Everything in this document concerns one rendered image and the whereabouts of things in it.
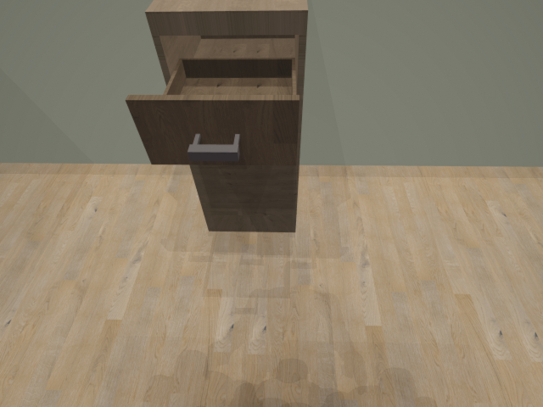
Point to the cabinet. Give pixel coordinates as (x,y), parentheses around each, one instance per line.
(257,198)

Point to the drawer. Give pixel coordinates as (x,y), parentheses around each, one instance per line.
(218,98)

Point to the handle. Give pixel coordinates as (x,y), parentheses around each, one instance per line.
(213,152)

